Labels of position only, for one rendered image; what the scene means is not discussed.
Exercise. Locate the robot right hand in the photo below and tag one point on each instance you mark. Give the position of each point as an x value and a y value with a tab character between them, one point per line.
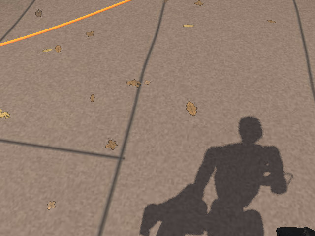
295	231

